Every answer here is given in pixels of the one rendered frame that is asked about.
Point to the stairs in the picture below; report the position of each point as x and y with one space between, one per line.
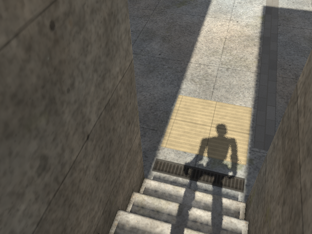
164 208

